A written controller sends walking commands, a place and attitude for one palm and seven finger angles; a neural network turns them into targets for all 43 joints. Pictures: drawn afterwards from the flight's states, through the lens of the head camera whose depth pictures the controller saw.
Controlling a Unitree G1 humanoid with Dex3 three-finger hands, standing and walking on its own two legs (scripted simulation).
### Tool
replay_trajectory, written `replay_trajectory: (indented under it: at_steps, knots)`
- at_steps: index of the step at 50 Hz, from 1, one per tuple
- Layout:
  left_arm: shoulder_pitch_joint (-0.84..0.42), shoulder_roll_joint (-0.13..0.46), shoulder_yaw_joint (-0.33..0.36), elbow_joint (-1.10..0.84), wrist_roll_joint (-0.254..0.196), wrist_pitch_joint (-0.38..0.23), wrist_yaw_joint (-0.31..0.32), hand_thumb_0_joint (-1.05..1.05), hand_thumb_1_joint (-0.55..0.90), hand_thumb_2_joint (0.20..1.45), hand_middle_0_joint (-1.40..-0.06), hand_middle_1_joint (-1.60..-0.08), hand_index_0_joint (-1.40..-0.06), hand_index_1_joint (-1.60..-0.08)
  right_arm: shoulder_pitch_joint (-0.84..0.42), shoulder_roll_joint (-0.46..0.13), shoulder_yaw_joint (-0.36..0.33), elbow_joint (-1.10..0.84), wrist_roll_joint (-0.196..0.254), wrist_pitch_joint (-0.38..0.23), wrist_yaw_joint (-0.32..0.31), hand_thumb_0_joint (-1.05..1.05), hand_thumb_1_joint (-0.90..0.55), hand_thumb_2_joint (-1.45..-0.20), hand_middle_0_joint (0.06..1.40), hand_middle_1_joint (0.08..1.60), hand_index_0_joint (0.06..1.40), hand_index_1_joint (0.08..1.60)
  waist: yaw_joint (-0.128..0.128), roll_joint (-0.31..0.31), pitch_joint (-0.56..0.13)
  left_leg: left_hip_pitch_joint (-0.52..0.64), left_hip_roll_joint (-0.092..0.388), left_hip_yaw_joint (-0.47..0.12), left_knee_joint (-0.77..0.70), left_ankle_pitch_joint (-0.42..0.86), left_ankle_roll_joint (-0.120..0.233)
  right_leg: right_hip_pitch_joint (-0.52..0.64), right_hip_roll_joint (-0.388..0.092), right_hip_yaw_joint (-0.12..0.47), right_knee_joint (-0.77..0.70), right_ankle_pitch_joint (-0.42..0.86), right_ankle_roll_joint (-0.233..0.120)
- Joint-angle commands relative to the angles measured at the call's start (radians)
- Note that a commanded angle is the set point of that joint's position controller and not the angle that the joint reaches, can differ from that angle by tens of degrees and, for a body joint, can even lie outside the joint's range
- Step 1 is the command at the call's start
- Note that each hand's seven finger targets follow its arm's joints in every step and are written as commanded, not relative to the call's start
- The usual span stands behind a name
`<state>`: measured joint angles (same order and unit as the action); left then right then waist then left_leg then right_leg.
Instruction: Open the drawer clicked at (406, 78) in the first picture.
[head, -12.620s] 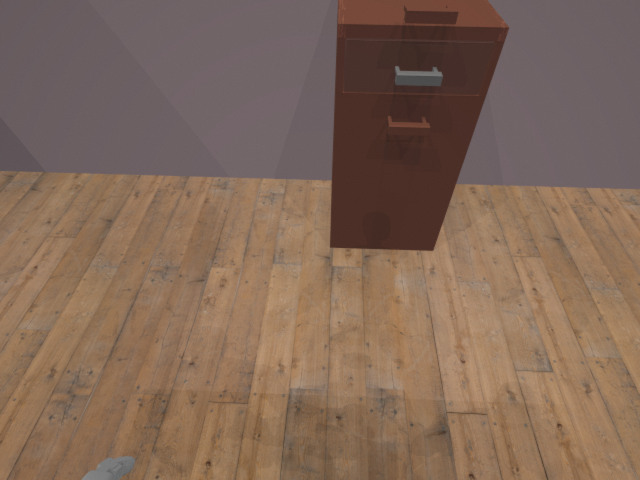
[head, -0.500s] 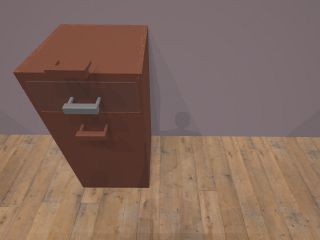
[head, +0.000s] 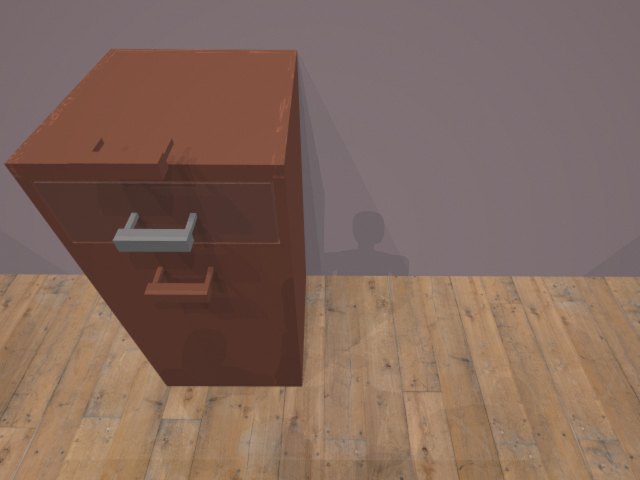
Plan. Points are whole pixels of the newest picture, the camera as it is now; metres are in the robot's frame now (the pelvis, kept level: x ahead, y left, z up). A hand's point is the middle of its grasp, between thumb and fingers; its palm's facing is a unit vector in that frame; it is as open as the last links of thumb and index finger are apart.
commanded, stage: come to a stop and stand still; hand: left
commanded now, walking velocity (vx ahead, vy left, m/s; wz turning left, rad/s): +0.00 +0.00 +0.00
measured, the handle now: (158, 229) +0.49 +0.31 +0.00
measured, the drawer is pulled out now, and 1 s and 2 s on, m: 0.00 0.00 0.00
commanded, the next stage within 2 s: look again from close up in 0.36 s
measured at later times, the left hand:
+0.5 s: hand out of the picture +0.01 +0.16 -0.18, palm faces +0.05 -0.98 -0.19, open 7.3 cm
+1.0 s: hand out of the picture -0.01 +0.14 -0.18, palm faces +0.06 -0.98 -0.18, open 7.3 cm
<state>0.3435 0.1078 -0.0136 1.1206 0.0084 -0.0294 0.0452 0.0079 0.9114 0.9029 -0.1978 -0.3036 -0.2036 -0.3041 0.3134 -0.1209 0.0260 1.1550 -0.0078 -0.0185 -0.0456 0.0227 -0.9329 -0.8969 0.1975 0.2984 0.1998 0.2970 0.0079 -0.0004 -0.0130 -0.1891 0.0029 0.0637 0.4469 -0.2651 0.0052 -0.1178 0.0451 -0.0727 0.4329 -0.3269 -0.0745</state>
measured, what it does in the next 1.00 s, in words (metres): stands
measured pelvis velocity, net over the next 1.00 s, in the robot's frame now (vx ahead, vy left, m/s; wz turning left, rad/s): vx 0.02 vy -0.01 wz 0.00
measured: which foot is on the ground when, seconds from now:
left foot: down 0.00-1.00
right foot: down 0.00-1.00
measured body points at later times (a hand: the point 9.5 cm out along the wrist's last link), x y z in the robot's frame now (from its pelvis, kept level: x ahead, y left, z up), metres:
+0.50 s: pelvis +0.02 +0.00 +0.00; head +0.03 -0.01 +0.45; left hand +0.01 +0.21 -0.16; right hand +0.02 -0.22 -0.17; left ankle -0.02 +0.12 -0.74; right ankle -0.06 -0.06 -0.74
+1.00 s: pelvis +0.02 -0.01 +0.00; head +0.03 -0.02 +0.45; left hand -0.02 +0.19 -0.16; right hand +0.01 -0.22 -0.17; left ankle -0.02 +0.12 -0.74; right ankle -0.06 -0.06 -0.74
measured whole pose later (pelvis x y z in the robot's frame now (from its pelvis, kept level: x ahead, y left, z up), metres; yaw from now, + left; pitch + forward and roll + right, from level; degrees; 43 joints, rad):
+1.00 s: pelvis +0.02 -0.01 +0.00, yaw +0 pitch +0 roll +1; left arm 0.36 0.11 -0.01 1.13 0.01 -0.02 0.05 0.01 0.91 0.90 -0.20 -0.30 -0.20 -0.30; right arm 0.29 -0.13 0.03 1.17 0.00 -0.01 -0.05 0.01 -0.92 -0.90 0.20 0.30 0.20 0.30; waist 0.01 -0.01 0.01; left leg -0.13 0.01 0.06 0.43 -0.29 -0.01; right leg -0.05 0.06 -0.08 0.40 -0.35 -0.09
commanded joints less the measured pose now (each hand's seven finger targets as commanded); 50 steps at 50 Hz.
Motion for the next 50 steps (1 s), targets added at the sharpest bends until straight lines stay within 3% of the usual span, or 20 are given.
replay_trajectory:
  at_steps: [1,10,13,25,32,50]
  knots:
    - [0.096,0.092,0.018,-0.010,0.004,-0.012,0.007,0.000,0.900,0.900,-0.200,-0.300,-0.200,-0.300,0.070,-0.068,-0.014,-0.025,-0.002,-0.015,-0.001,0.000,-0.900,-0.900,0.200,0.300,0.200,0.300,-0.004,-0.013,0.061,0.013,0.101,-0.073,-0.034,0.288,0.036,-0.026,-0.158,0.118,-0.052,0.474,0.035]
    - [0.084,0.107,0.022,-0.014,0.004,-0.006,0.007,0.000,0.900,0.900,-0.200,-0.300,-0.200,-0.300,0.051,-0.086,-0.012,-0.026,-0.003,-0.015,-0.004,0.000,-0.900,-0.900,0.200,0.300,0.200,0.300,-0.002,-0.004,0.052,0.047,0.104,-0.075,-0.033,0.349,0.041,-0.007,-0.159,0.112,-0.045,0.488,0.031]
    - [0.084,0.117,0.024,-0.016,0.004,-0.006,0.007,0.000,0.900,0.900,-0.200,-0.300,-0.200,-0.300,0.043,-0.093,-0.013,-0.027,-0.002,-0.013,-0.005,0.000,-0.900,-0.900,0.200,0.300,0.200,0.300,-0.003,-0.010,0.047,0.050,0.102,-0.071,-0.029,0.340,0.036,0.007,-0.165,0.112,-0.045,0.532,0.032]
    - [0.082,0.113,0.025,-0.018,0.003,0.000,0.008,0.000,0.900,0.900,-0.200,-0.300,-0.200,-0.300,0.041,-0.091,-0.011,-0.018,-0.001,-0.007,-0.006,0.000,-0.900,-0.900,0.200,0.300,0.200,0.300,0.000,-0.024,0.084,0.037,0.097,-0.076,-0.041,0.294,0.037,0.006,-0.165,0.109,-0.062,0.493,0.036]
    - [0.092,0.115,0.025,-0.017,0.001,-0.001,0.008,0.000,0.900,0.900,-0.200,-0.300,-0.200,-0.300,0.043,-0.091,-0.011,-0.016,0.000,-0.007,-0.007,0.000,-0.900,-0.900,0.200,0.300,0.200,0.300,-0.001,-0.023,0.060,0.056,0.099,-0.071,-0.037,0.292,0.035,0.017,-0.168,0.116,-0.066,0.517,0.040]
    - [0.113,0.106,0.024,-0.006,0.001,0.000,0.010,0.000,0.900,0.900,-0.200,-0.300,-0.200,-0.300,0.052,-0.080,-0.011,-0.008,0.001,-0.004,-0.010,0.000,-0.900,-0.900,0.200,0.300,0.200,0.300,0.000,-0.016,0.084,0.040,0.096,-0.064,-0.038,0.257,0.030,0.014,-0.166,0.121,-0.085,0.517,0.053]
